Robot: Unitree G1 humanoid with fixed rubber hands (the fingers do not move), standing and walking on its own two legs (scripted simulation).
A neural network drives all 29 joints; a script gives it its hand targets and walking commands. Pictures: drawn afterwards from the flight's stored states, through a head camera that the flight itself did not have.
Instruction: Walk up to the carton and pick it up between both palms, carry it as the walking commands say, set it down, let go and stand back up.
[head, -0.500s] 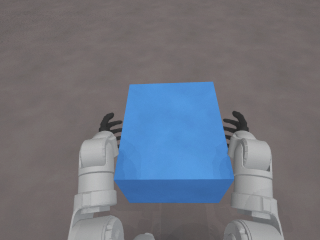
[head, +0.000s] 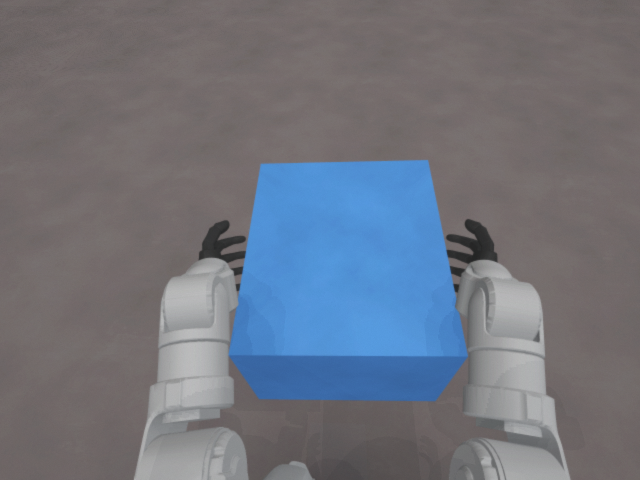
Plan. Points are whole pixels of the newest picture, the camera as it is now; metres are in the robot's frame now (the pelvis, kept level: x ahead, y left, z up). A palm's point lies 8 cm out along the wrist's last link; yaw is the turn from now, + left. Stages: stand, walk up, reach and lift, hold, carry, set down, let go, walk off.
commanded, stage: carry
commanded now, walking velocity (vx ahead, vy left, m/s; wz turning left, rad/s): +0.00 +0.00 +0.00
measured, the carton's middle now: (344, 277) +0.38 +0.00 +0.00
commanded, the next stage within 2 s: hold in 0.98 s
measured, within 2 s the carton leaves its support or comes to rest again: neither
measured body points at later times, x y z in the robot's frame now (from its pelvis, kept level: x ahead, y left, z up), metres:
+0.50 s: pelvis -0.01 +0.00 +0.00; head +0.00 +0.01 +0.45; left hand +0.34 +0.17 +0.06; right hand +0.33 -0.16 +0.06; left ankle +0.10 +0.11 -0.72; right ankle +0.01 -0.10 -0.72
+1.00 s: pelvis -0.01 +0.01 +0.00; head +0.00 +0.01 +0.45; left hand +0.33 +0.18 +0.05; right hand +0.33 -0.16 +0.06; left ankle +0.10 +0.11 -0.72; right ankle +0.01 -0.10 -0.72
